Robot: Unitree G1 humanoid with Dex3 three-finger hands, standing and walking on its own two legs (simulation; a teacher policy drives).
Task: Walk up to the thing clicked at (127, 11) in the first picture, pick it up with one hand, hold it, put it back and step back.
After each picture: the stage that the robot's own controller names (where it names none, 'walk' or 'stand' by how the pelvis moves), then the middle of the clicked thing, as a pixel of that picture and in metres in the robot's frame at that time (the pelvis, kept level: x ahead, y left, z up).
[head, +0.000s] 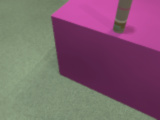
stand; (122, 11) +0.82 -0.21 +0.02
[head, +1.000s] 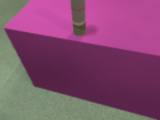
walk; (78, 12) +0.73 +0.07 +0.06
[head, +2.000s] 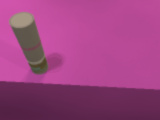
stand; (32, 48) +0.44 +0.20 +0.06
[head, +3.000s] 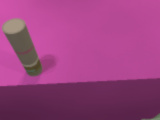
walk; (26, 51) +0.46 +0.22 +0.03
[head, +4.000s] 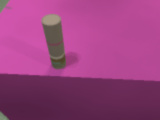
stand; (55, 44) +0.52 +0.13 +0.03
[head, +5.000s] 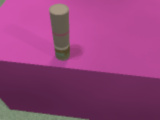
stand; (61, 35) +0.55 +0.09 +0.04
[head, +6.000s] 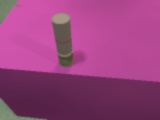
stand; (63, 43) +0.54 +0.11 +0.02
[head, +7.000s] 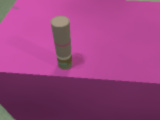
stand; (63, 45) +0.53 +0.11 +0.02
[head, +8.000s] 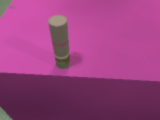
stand; (60, 45) +0.53 +0.11 +0.02
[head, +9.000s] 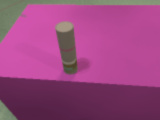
rise first; (68, 50) +0.52 +0.11 +0.03
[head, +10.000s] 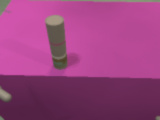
go down; (57, 45) +0.54 +0.10 +0.04
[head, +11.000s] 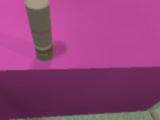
go down; (41, 33) +0.52 +0.11 +0.07
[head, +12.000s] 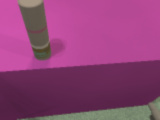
go down; (37, 32) +0.52 +0.11 +0.08
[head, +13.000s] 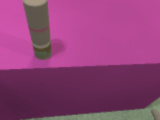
go down; (39, 31) +0.52 +0.11 +0.08
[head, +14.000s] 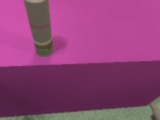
go down; (40, 28) +0.53 +0.11 +0.08
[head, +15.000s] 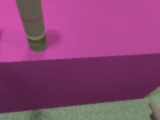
go down; (33, 21) +0.53 +0.11 +0.09
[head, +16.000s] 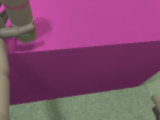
close; (18, 8) +0.54 +0.12 +0.11
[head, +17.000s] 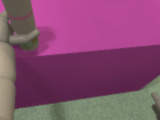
lift; (22, 18) +0.52 +0.12 +0.11
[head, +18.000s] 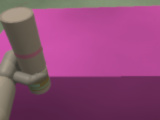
lift; (30, 57) +0.32 +0.15 +0.21
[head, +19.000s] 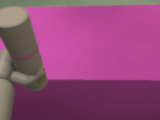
hold; (26, 56) +0.31 +0.16 +0.21
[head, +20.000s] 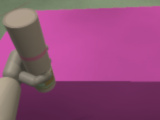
hold; (35, 57) +0.32 +0.14 +0.21
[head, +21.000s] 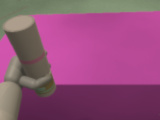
crouch; (35, 62) +0.32 +0.14 +0.19
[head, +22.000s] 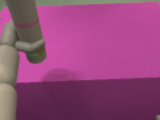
crouch; (28, 28) +0.43 +0.15 +0.22
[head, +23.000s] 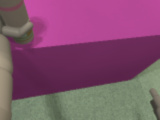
lower; (12, 9) +0.53 +0.12 +0.10
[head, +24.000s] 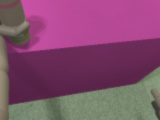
lower; (9, 7) +0.53 +0.13 +0.12
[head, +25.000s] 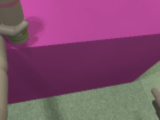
lower; (8, 7) +0.53 +0.13 +0.12
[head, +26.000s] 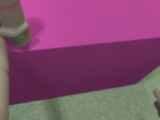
lower; (9, 9) +0.53 +0.14 +0.12
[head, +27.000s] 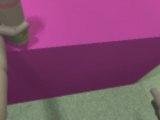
loosen; (9, 8) +0.53 +0.13 +0.12
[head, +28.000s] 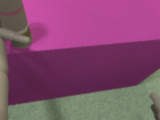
withdraw; (12, 13) +0.52 +0.13 +0.11
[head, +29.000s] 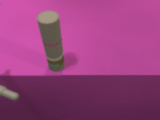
sink last; (53, 45) +0.49 +0.12 +0.07
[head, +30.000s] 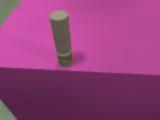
stand; (62, 41) +0.53 +0.12 +0.07
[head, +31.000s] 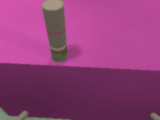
stand; (56, 34) +0.51 +0.12 +0.09
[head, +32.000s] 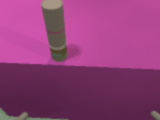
stand; (56, 34) +0.52 +0.12 +0.09
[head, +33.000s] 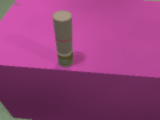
stand; (64, 42) +0.53 +0.10 +0.05
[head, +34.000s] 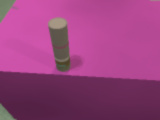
stand; (60, 47) +0.52 +0.11 +0.02
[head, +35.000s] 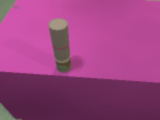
stand; (61, 48) +0.51 +0.11 +0.02
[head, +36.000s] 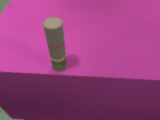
stand; (56, 47) +0.51 +0.12 +0.02
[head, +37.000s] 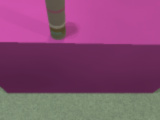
walk; (56, 12) +0.59 +0.11 +0.04
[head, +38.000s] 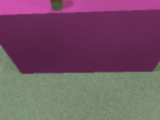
walk; out of the picture +0.85 +0.19 +0.05
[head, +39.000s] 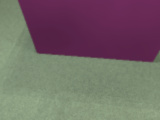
stand; out of the picture +1.15 +0.09 +0.05
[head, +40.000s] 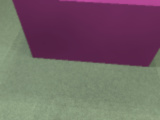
stand; out of the picture +1.12 +0.08 +0.03
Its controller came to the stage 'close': yes
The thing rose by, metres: 0.19
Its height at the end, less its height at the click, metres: +0.00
